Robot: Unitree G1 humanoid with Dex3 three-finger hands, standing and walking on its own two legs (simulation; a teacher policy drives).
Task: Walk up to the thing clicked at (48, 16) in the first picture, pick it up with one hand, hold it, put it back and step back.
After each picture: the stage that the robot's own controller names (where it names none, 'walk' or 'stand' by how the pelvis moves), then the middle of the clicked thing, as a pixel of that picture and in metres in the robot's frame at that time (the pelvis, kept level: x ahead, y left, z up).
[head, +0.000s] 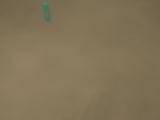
stand; (46, 12) +1.86 +0.43 -0.65
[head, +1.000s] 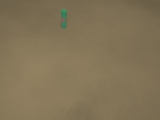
walk; (63, 19) +1.75 +0.18 -0.63
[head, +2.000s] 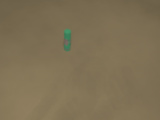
walk; (67, 40) +1.18 +0.13 -0.63
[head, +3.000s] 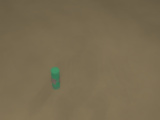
walk; (55, 78) +0.76 +0.17 -0.64
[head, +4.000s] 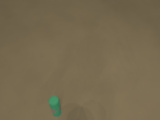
walk; (55, 106) +0.47 +0.19 -0.63
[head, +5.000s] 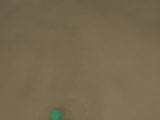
stand; out of the picture +0.38 +0.17 -0.62
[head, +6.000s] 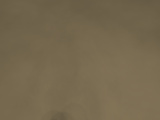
stand; out of the picture +0.35 +0.19 -0.65
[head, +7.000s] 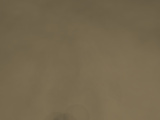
stand; out of the picture +0.36 +0.19 -0.66
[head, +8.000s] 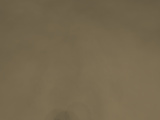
stand; out of the picture +0.35 +0.19 -0.66
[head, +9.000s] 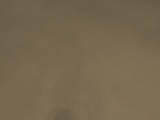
stand; out of the picture +0.35 +0.19 -0.66
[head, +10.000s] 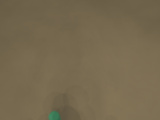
go down; out of the picture +0.36 +0.18 -0.65
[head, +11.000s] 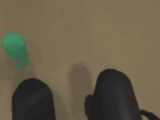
go down; (18, 53) +0.45 +0.19 -0.24
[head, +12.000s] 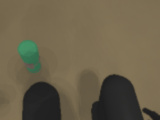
approach; (31, 59) +0.45 +0.18 -0.26
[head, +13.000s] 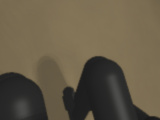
close in; out of the picture +0.45 +0.21 -0.16
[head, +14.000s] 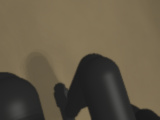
close; out of the picture +0.44 +0.23 -0.17
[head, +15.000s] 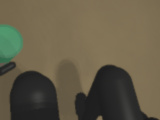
lift; out of the picture +0.38 +0.23 -0.10
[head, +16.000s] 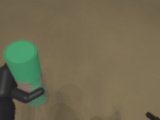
lift; (30, 79) +0.32 +0.16 +0.07
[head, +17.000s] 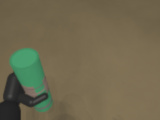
hold; (35, 85) +0.31 +0.16 +0.05
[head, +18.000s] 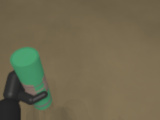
hold; (35, 83) +0.32 +0.16 +0.05
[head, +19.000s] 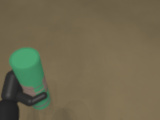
crouch; (34, 83) +0.31 +0.16 +0.07
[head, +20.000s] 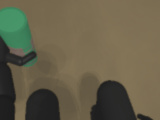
crouch; (21, 43) +0.44 +0.17 -0.03
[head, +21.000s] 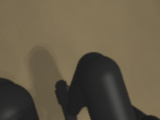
lower; out of the picture +0.46 +0.23 -0.17
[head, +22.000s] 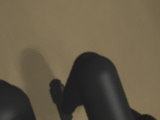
lower; out of the picture +0.47 +0.24 -0.17
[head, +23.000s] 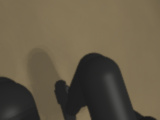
lower; out of the picture +0.45 +0.23 -0.17
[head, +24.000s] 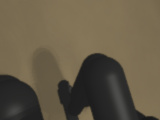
lower; out of the picture +0.45 +0.23 -0.16
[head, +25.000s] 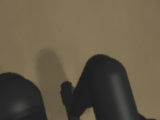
loosen; out of the picture +0.44 +0.22 -0.16
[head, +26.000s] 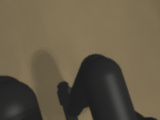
withdraw; out of the picture +0.45 +0.22 -0.18
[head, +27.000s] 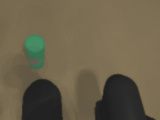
walk; (36, 55) +0.46 +0.18 -0.24
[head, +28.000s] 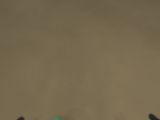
stand; out of the picture +0.37 +0.16 -0.59
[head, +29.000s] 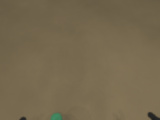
stand; out of the picture +0.39 +0.16 -0.60
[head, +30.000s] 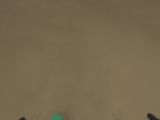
stand; out of the picture +0.38 +0.16 -0.60
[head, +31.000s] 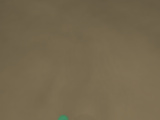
stand; out of the picture +0.41 +0.15 -0.65
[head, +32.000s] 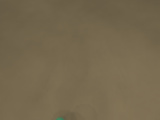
stand; out of the picture +0.37 +0.17 -0.66
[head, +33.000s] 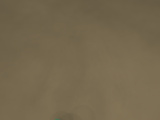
walk; out of the picture +0.37 +0.18 -0.66
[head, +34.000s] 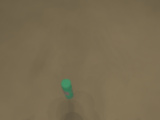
walk; (67, 89) +0.53 +0.15 -0.64
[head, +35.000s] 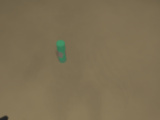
walk; (61, 52) +0.86 +0.15 -0.62
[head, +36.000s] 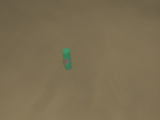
walk; (67, 59) +1.00 +0.17 -0.64
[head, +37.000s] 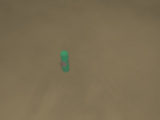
stand; (65, 62) +0.98 +0.15 -0.66
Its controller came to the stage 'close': yes
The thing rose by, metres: 0.69
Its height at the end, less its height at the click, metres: +0.00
